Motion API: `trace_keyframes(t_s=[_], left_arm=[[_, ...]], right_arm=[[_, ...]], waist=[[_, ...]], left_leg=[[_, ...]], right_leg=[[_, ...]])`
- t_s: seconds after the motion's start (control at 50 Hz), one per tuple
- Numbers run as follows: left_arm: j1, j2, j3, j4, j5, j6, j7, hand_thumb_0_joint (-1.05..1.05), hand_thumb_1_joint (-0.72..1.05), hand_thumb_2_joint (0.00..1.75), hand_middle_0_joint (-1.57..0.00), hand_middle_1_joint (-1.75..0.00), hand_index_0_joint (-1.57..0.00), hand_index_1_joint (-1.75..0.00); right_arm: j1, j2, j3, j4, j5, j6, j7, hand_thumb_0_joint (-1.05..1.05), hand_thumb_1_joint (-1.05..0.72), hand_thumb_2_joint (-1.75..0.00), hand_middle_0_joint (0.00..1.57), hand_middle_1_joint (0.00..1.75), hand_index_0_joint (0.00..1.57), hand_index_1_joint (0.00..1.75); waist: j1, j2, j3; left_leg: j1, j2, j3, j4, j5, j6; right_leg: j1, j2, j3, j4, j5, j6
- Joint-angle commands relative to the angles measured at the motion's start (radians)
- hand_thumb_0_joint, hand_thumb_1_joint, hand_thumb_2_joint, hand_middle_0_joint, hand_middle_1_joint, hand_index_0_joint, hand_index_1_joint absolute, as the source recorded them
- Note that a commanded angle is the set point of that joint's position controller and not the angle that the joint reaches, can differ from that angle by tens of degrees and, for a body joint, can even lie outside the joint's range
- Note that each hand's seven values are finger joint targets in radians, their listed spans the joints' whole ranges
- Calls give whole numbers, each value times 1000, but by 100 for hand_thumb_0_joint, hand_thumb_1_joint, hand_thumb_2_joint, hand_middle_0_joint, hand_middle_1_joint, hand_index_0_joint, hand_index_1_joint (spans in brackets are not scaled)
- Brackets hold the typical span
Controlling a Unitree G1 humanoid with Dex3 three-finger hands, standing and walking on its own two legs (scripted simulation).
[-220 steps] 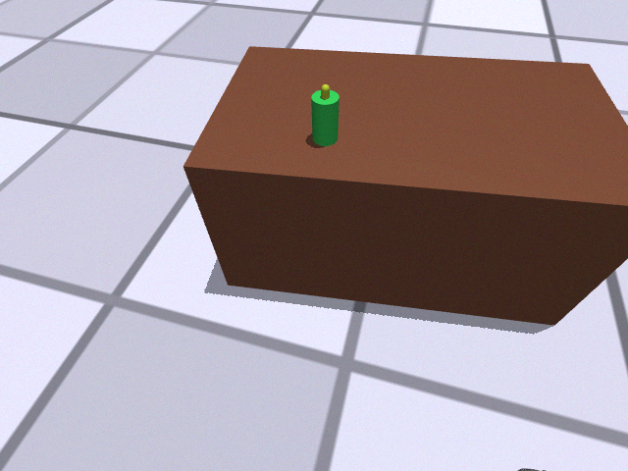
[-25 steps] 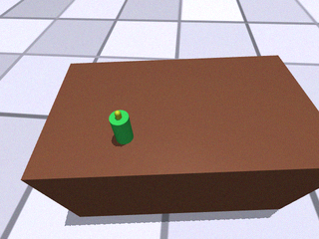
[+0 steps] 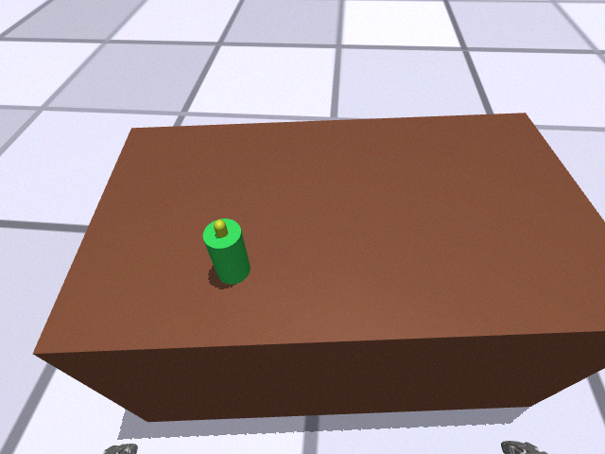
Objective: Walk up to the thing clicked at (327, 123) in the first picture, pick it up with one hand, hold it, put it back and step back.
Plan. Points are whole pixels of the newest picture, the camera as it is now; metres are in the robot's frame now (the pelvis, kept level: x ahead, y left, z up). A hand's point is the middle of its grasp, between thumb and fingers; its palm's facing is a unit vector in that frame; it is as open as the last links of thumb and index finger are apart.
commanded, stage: stand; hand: left
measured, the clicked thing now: (226, 247) +0.48 +0.17 -0.10
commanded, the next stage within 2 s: go down in 1.36 s
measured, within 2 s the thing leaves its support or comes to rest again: neither
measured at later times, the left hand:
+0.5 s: hand out of the picture +0.07 +0.26 -0.15, palm faces -0.03 -0.94 -0.35, open 7.4 cm
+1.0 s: hand out of the picture +0.06 +0.26 -0.16, palm faces -0.04 -0.94 -0.35, open 7.4 cm
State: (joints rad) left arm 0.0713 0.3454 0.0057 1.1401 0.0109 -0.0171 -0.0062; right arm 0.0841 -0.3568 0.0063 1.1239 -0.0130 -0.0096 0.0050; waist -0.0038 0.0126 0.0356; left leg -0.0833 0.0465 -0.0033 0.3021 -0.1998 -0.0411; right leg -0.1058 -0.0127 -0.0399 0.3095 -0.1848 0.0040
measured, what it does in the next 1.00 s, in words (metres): stands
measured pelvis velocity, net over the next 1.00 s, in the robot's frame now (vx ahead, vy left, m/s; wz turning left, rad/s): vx -0.01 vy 0.00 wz -0.01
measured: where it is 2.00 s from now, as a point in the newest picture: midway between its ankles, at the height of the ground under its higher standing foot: outside the picture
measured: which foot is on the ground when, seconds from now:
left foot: down 0.00-1.00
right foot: down 0.00-1.00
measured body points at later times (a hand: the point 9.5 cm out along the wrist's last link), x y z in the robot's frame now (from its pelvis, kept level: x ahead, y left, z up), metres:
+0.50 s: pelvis -0.01 +0.00 +0.00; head +0.00 +0.00 +0.45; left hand +0.07 +0.30 -0.13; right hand +0.07 -0.30 -0.14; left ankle -0.02 +0.14 -0.75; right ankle -0.01 -0.12 -0.75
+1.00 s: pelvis -0.01 +0.00 +0.00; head -0.01 +0.00 +0.45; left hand +0.06 +0.31 -0.13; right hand +0.05 -0.30 -0.14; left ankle -0.02 +0.14 -0.75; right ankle -0.01 -0.12 -0.75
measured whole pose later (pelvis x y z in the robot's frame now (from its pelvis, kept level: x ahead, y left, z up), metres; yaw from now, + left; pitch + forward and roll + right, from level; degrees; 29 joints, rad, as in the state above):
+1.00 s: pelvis -0.01 +0.00 +0.00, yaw +0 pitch -2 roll +0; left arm 0.12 0.35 0.00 1.14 0.01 -0.01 -0.01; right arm 0.13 -0.35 0.01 1.13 -0.02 -0.01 0.01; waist 0.00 0.01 0.04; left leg -0.09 0.04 0.01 0.30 -0.18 -0.04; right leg -0.12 -0.02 -0.03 0.32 -0.17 0.01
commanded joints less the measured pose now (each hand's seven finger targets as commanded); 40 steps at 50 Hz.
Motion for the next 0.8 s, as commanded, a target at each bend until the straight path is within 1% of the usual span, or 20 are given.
trace_keyframes(t_s=[0.0,0.06,0.1,0.16,0.18,0.26,0.28,0.3,0.34,0.38,0.4,0.44,0.48,0.5,0.52,0.6,0.62,0.68,0.72,0.78], left_arm=[[-32,215,43,-56,-3,-18,16,0,90,90,-20,-30,-20,-30],[-33,215,43,-57,-1,-18,16,0,90,90,-20,-30,-20,-30],[-31,218,44,-55,-2,-18,17,0,90,90,-20,-30,-20,-30],[-20,219,44,-54,-4,-17,16,0,90,90,-20,-30,-20,-30],[-24,218,44,-54,-4,-17,16,0,90,90,-20,-30,-20,-30],[-13,215,41,-54,-4,-15,15,0,90,90,-20,-30,-20,-30],[-12,216,40,-51,-5,-14,15,0,90,90,-20,-30,-20,-30],[-17,225,43,-53,-3,-15,15,0,90,90,-20,-30,-20,-30],[-14,220,40,-55,0,-15,16,0,90,90,-20,-30,-20,-30],[-11,216,39,-53,-3,-16,16,0,90,90,-20,-30,-20,-30],[-5,222,40,-50,-1,-16,16,0,90,90,-20,-30,-20,-30],[-14,223,41,-54,-3,-16,15,0,90,90,-20,-30,-20,-30],[-8,221,40,-56,-2,-14,15,0,90,90,-20,-30,-20,-30],[-2,218,39,-55,0,-16,14,0,90,90,-20,-30,-20,-30],[-8,221,40,-56,-3,-15,14,0,90,90,-20,-30,-20,-30],[1,227,40,-56,-2,-16,15,0,90,90,-20,-30,-20,-30],[-9,228,41,-58,-2,-16,15,0,90,90,-20,-30,-20,-30],[5,220,37,-59,-1,-17,13,0,90,90,-20,-30,-20,-30],[-1,227,40,-61,-1,-18,15,0,90,90,-20,-30,-20,-30],[9,224,38,-59,-2,-15,13,0,90,90,-20,-30,-20,-30]], right_arm=[[-43,-205,-46,-55,4,-19,-15,0,-90,-90,20,30,20,30],[-35,-206,-46,-54,3,-17,-15,0,-90,-90,20,30,20,30],[-33,-207,-47,-54,4,-17,-15,0,-90,-90,20,30,20,30],[-28,-204,-44,-54,3,-19,-15,0,-90,-90,20,30,20,30],[-27,-200,-42,-53,4,-20,-15,0,-90,-90,20,30,20,30],[-25,-207,-43,-51,4,-20,-16,0,-90,-90,20,30,20,30],[-25,-202,-41,-49,5,-19,-16,0,-90,-90,20,30,20,30],[-22,-206,-44,-50,4,-18,-16,0,-90,-90,20,30,20,30],[-21,-208,-45,-51,5,-17,-15,0,-90,-90,20,30,20,30],[-19,-205,-43,-48,4,-16,-15,0,-90,-90,20,30,20,30],[-18,-205,-44,-49,3,-15,-14,0,-90,-90,20,30,20,30],[-8,-205,-43,-48,2,-17,-13,0,-90,-90,20,30,20,30],[-16,-210,-47,-51,2,-17,-13,0,-90,-90,20,30,20,30],[-14,-212,-46,-50,2,-18,-13,0,-90,-90,20,30,20,30],[-8,-202,-42,-49,2,-18,-13,0,-90,-90,20,30,20,30],[-9,-204,-45,-49,3,-16,-11,0,-90,-90,20,30,20,30],[-1,-201,-44,-50,1,-17,-11,0,-90,-90,20,30,20,30],[-7,-207,-44,-50,2,-18,-11,0,-90,-90,20,30,20,30],[-5,-205,-44,-54,2,-19,-12,0,-90,-90,20,30,20,30],[0,-207,-43,-50,2,-19,-13,0,-90,-90,20,30,20,30]], waist=[[2,-6,-87],[-1,-16,-88],[-2,-9,-97],[3,-4,-99],[1,-2,-92],[6,3,-91],[5,0,-71],[3,-13,-81],[3,-10,-80],[3,-6,-54],[2,-17,-58],[2,-14,-59],[4,-7,-65],[5,0,-64],[2,-4,-52],[3,-17,-48],[-1,-19,-52],[4,1,-60],[2,-14,-76],[4,3,-55]], left_leg=[[2,98,-64,-22,225,44],[-4,95,-59,-19,207,48],[-2,96,-62,-22,215,48],[2,98,-59,-19,251,48],[-1,97,-61,-28,246,43],[4,99,-62,-30,225,46],[0,92,-61,-35,201,44],[7,97,-62,-31,190,47],[-1,96,-61,-26,194,52],[-17,90,-62,-35,155,50],[-11,92,-66,-38,143,50],[-20,94,-65,-39,155,51],[-17,91,-65,-40,141,51],[-18,93,-65,-37,150,52],[-23,91,-64,-43,147,50],[-14,89,-68,-41,113,52],[-22,91,-67,-42,119,52],[-21,90,-67,-41,133,53],[-8,96,-70,-35,171,52],[-19,90,-66,-43,135,52]], right_leg=[[47,-127,90,-30,233,-15],[42,-130,95,-36,230,-16],[55,-129,93,-29,233,-19],[65,-133,94,-20,270,-22],[56,-128,89,-17,253,-21],[51,-129,93,-23,224,-21],[28,-126,97,-32,202,-19],[34,-126,96,-32,190,-22],[36,-128,97,-35,208,-21],[26,-126,98,-43,175,-17],[20,-124,97,-44,160,-17],[30,-126,101,-41,165,-20],[25,-125,101,-42,151,-21],[29,-128,104,-43,170,-21],[18,-126,102,-41,159,-20],[-1,-122,103,-51,121,-17],[14,-123,105,-47,127,-20],[19,-126,106,-45,160,-18],[32,-126,100,-28,184,-21],[19,-126,104,-39,160,-20]])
